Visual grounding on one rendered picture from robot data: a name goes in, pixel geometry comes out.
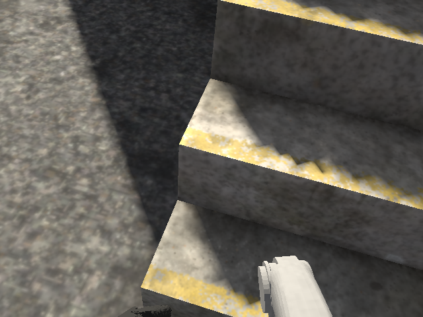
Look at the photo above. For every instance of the right robot thigh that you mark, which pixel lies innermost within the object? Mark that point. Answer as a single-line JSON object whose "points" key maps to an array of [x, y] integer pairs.
{"points": [[289, 289]]}

